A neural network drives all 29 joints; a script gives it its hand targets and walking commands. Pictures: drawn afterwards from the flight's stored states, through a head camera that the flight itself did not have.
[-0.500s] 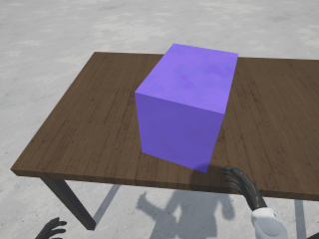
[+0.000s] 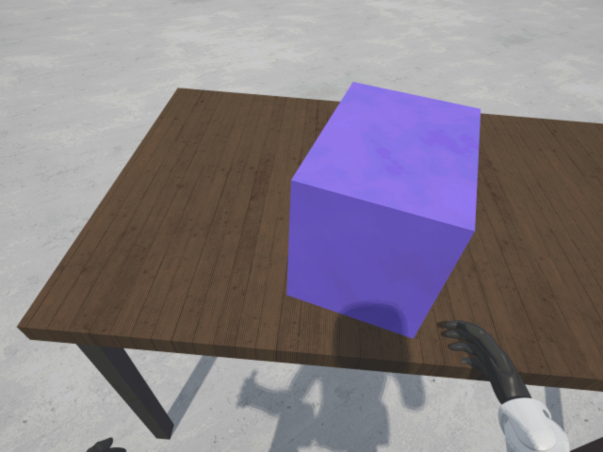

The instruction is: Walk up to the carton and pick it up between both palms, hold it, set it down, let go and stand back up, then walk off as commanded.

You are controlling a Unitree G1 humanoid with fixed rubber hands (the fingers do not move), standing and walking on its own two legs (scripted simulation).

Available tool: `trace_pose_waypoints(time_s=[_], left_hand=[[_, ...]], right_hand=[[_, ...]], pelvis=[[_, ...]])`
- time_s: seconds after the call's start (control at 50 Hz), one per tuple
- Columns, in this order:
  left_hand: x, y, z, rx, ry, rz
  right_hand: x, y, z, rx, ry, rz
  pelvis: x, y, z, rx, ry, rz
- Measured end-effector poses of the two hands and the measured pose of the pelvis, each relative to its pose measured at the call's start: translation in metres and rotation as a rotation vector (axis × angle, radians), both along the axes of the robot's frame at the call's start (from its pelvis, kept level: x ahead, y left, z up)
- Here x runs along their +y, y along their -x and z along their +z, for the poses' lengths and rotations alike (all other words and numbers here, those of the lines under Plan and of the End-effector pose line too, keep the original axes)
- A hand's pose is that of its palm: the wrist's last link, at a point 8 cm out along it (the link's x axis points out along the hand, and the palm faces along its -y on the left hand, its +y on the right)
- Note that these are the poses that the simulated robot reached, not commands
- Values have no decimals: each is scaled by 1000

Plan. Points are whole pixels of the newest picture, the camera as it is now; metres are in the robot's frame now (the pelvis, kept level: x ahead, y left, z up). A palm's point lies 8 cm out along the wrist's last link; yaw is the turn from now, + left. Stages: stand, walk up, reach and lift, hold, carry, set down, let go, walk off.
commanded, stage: stand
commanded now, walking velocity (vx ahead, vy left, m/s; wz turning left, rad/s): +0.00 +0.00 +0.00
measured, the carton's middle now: (381, 203) +0.48 -0.12 +0.08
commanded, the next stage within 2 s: walk off in 0.08 s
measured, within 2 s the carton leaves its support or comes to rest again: neither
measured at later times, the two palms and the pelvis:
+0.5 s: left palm out of the picture +0.11 +0.29 -0.10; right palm (507, 382) +0.21 -0.26 +0.02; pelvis -0.01 -0.02 -0.01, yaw -4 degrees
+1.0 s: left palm out of the picture -0.03 +0.28 -0.15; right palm (512, 398) +0.19 -0.25 +0.02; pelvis -0.07 -0.01 -0.01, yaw -1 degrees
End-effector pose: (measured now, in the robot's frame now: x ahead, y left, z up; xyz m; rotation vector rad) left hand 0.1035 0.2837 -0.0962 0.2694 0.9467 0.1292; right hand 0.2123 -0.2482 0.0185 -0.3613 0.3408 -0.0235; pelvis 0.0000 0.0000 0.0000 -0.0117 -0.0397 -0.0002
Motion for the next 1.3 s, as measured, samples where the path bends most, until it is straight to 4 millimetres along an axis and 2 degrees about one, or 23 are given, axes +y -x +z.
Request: trace_pose_waypoints(time_s=[0.22,0.38,0.48,0.6,0.66,0.76,0.82,0.88,0.96,1.08,1.18,1.3], left_hand=[[9,-29,9,-22,-32,-19],[6,-29,6,-6,-68,-57],[4,-11,-2,39,-86,-33],[-11,30,-1,72,-88,-12],[-17,48,-4,81,-64,6],[-23,62,-12,43,-16,-6],[-17,73,-28,31,-9,-14],[-10,94,-44,77,-11,16],[-6,124,-51,161,2,72],[4,158,-50,254,-12,95],[15,168,-47,262,-48,109],[27,156,-57,191,-23,83]], right_hand=[[-1,-2,0,-4,-9,-22],[-3,-3,-1,-5,-16,-30],[-7,-2,-3,-31,-41,-13],[-12,-3,-4,-57,-47,47],[-10,-3,-3,-48,-29,31],[-6,0,-1,-28,56,24],[-4,4,-1,-39,112,33],[-2,13,0,-26,125,6],[-2,20,2,18,139,-11],[-4,16,6,68,170,21],[-5,18,4,32,182,38],[3,29,2,27,209,-51]], pelvis=[[4,-5,2,-1,-4,-3],[-1,0,-1,10,-24,-54],[-16,12,-8,10,-47,-71],[-28,25,-11,6,-18,-62],[-28,35,-10,24,-19,-73],[-23,55,-12,72,-4,-51],[-16,68,-23,87,13,-38],[-15,78,-24,56,-17,-40],[-13,76,-15,25,6,-22],[-10,62,-9,29,21,-24],[-3,63,-15,16,45,-1],[13,90,-24,22,65,-6]])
